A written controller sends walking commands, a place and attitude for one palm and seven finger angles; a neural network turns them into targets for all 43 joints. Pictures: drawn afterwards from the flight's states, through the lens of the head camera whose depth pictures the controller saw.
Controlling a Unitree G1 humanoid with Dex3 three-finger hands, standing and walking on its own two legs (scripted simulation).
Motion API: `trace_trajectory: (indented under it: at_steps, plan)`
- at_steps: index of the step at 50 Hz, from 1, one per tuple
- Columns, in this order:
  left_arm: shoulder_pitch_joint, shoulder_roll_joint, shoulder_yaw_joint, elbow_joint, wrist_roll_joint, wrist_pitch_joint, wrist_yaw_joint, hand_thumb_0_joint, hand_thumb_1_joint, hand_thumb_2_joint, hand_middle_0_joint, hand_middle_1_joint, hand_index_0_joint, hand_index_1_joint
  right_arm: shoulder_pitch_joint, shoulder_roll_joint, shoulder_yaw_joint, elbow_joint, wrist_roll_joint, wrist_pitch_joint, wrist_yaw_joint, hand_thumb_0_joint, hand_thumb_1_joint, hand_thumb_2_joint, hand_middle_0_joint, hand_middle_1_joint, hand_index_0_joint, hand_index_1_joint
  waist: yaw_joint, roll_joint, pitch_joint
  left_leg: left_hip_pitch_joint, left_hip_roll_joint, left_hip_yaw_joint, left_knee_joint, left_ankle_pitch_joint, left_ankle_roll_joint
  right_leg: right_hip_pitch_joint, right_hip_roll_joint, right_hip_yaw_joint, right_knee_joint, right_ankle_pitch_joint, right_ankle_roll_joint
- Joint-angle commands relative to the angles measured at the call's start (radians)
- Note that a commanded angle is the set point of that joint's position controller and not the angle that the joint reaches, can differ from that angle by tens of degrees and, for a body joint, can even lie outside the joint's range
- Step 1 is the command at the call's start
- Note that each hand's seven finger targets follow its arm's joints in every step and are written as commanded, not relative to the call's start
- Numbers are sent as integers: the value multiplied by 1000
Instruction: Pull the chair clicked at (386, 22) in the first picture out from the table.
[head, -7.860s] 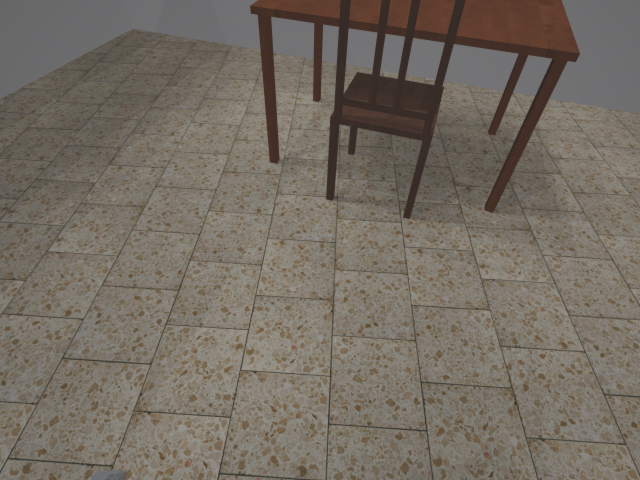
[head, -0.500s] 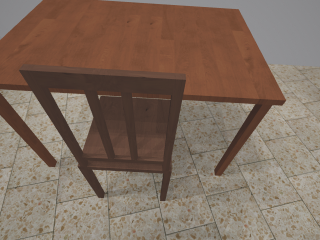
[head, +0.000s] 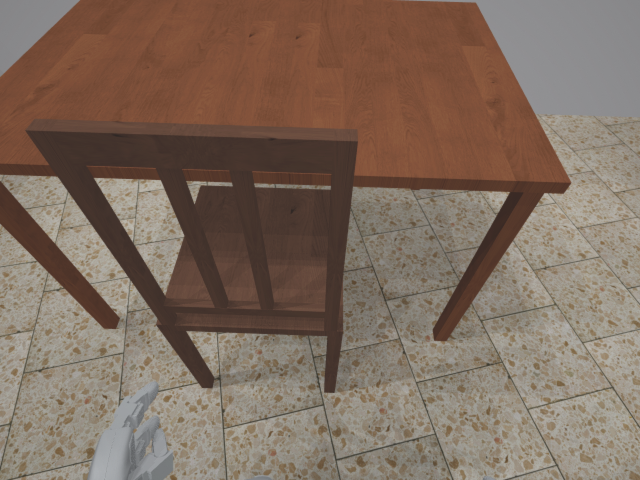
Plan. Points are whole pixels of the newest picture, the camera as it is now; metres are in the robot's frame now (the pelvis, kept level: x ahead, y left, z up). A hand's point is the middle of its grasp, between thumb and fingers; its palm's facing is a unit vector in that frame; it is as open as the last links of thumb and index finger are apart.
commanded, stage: raise the hand toward the chair's back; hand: left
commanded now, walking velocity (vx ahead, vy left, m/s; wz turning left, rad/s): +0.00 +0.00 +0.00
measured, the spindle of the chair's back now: (200, 249) +0.46 +0.21 -0.04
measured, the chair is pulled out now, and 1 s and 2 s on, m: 0.00 0.00 0.00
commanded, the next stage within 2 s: aim the fingers beside a spindle in 1.94 s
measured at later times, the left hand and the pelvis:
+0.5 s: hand (186, 453) +0.17 +0.17 -0.05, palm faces -0.02 -1.00 -0.05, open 11.3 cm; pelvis -0.04 -0.04 -0.10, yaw +0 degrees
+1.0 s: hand (159, 431) +0.19 +0.20 -0.04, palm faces +0.01 -1.00 -0.04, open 15.5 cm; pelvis -0.04 +0.01 -0.09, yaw -1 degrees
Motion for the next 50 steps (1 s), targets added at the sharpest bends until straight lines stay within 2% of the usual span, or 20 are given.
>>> trace_trajectory:
  at_steps: [1, 2, 3, 5, 6, 7, 8, 10, 12, 13, 15, 18, 20, 23, 27, 31, 33, 40, 48, 50]
  plan:
    - [126, 4, 73, -108, -32, -274, -136, 0, 690, 810, -179, -267, -179, -267, -136, -160, -82, -238, -27, -96, 16, 0, -900, -900, 200, 300, 200, 300, 39, -121, -204, 27, 27, -82, 172, 77, -6, -410, 84, -85, 115, 125, -26]
    - [211, 7, 115, -41, -56, -337, -193, 0, 667, 800, -177, -263, -177, -263, -158, -146, -89, -265, -19, -88, 33, 0, -900, -900, 200, 300, 200, 300, 89, -83, -211, -29, 17, -66, 217, 94, -15, -407, 84, -68, 165, 166, -33]
    - [213, -19, 100, -47, -91, -412, -258, 0, 643, 790, -174, -260, -174, -260, -175, -146, -87, -288, -21, -80, 49, 0, -900, -900, 200, 300, 200, 300, 94, -82, -218, -93, 16, -57, 266, 66, -27, -442, 78, -57, 222, 180, -30]
    - [154, 43, 170, -60, -138, -556, -386, 0, 597, 770, -170, -252, -170, -252, -202, -150, -98, -336, -9, -73, 63, 0, -900, -900, 200, 300, 200, 300, 101, -48, -262, -211, 12, -50, 363, 2, -34, -491, 63, -5, 308, 199, -25]
    - [178, 88, 230, -41, -147, -572, -417, 0, 573, 760, -167, -249, -167, -249, -210, -152, -108, -362, -1, -63, 62, 0, -900, -900, 200, 300, 200, 300, 112, -32, -279, -241, 14, -36, 391, -30, -31, -491, 56, 21, 320, 173, -25]
    - [178, 137, 281, -29, -148, -547, -429, 0, 550, 750, -165, -245, -165, -245, -220, -157, -110, -383, 9, -41, 59, 0, -900, -900, 200, 300, 200, 300, 130, 5, -270, -267, 10, -26, 402, -54, -28, -488, 53, 47, 322, 140, -27]
    - [114, 124, 246, -120, -167, -518, -442, 0, 527, 740, -163, -241, -163, -241, -233, -164, -107, -424, 12, -27, 51, 0, -900, -900, 200, 300, 200, 300, 114, 19, -269, -279, 5, -19, 405, -116, -23, -512, 49, 60, 306, 34, -23]
    - [13, 146, 256, -220, -189, -469, -430, 0, 480, 720, -158, -234, -158, -234, -219, -155, -101, -462, 22, -12, 25, 0, -900, -900, 200, 300, 200, 300, 84, 12, -253, -296, 7, -28, 434, -197, -11, -550, 41, 107, 263, -111, -8]
    - [-132, 180, 252, -361, -192, -472, -403, 0, 433, 700, -153, -227, -153, -227, -183, -151, -90, -470, 19, -8, -1, 0, -900, -900, 200, 300, 200, 300, 38, -17, -249, -327, 18, -52, 495, -236, 0, -608, 39, 167, 241, -184, 17]
    - [-197, 192, 240, -454, -191, -493, -397, 0, 410, 690, -151, -223, -151, -223, -165, -148, -85, -476, 16, -15, -15, 0, -900, -900, 200, 300, 200, 300, 31, 39, -267, -314, 24, -59, 510, -225, 2, -609, 35, 183, 241, -170, 12]
    - [-222, 174, 193, -500, -189, -530, -400, 0, 363, 670, -146, -216, -146, -216, -132, -147, -74, -455, 12, -30, -33, 0, -900, -900, 200, 300, 200, 300, 7, 78, -255, -294, 36, -75, 522, -196, 6, -634, 51, 151, 265, -110, -2]
    - [-271, 167, 157, -442, -199, -535, -437, 0, 293, 640, -139, -205, -139, -205, -120, -161, -59, -406, 12, -56, -59, 0, -900, -900, 200, 300, 200, 300, -28, 40, -249, -340, 45, -94, 571, -192, 11, -649, 49, 170, 276, -66, 15]
    - [-244, 176, 178, -363, -208, -498, -467, 0, 247, 620, -135, -197, -135, -197, -118, -168, -55, -384, 15, -64, -71, 0, -900, -900, 200, 300, 200, 300, -21, 20, -258, -371, 44, -101, 580, -192, 10, -631, 43, 185, 274, -56, 29]
    - [-180, 205, 239, -295, -216, -402, -489, 0, 177, 590, -128, -186, -128, -186, -130, -163, -57, -383, 19, -56, -78, 0, -900, -900, 200, 300, 200, 300, 18, -4, -321, -364, 37, -105, 561, -158, 9, -561, 34, 192, 271, -12, 44]
    - [-103, 234, 335, -307, -227, -339, -457, 0, 83, 550, -118, -172, -118, -172, -157, -142, -66, -380, 15, -46, -74, 0, -900, -900, 200, 300, 200, 300, 78, -7, -391, -305, 32, -110, 524, -56, 4, -478, 34, 163, 299, 158, 54]
    - [-79, 183, 292, -344, -223, -375, -415, 0, -10, 510, -109, -157, -109, -157, -153, -133, -72, -366, 3, -47, -53, 0, -900, -900, 200, 300, 200, 300, 68, 9, -365, -255, 32, -107, 487, -10, -2, -520, 56, 86, 336, 235, 34]
    - [-80, 162, 269, -314, -214, -397, -402, 0, -57, 490, -104, -150, -104, -150, -152, -137, -75, -360, 0, -47, -47, 0, -900, -900, 200, 300, 200, 300, 57, -19, -335, -267, 33, -110, 475, -25, -3, -550, 68, 59, 345, 194, 23]
    - [-92, 161, 217, -404, -199, -457, -372, 0, -220, 420, -88, -124, -88, -124, -147, -160, -73, -380, -3, -59, -37, 0, -900, -900, 200, 300, 200, 300, 54, 83, -371, -195, 41, -117, 438, -95, -1, -642, 102, -7, 371, 11, -23]
    - [-130, 177, 200, -492, -165, -423, -316, 0, -407, 340, -69, -95, -69, -95, -141, -174, -54, -408, -7, -46, -40, 0, -900, -900, 200, 300, 200, 300, 39, 158, -392, -116, 55, -177, 366, -226, -13, -684, 113, -41, 370, -61, -33]
    - [-119, 159, 181, -460, -161, -399, -313, 0, -453, 320, -65, -87, -65, -87, -143, -173, -48, -413, -5, -38, -39, 0, -900, -900, 200, 300, 200, 300, 28, 144, -344, -118, 58, -190, 343, -275, -16, -689, 117, -48, 356, -79, -33]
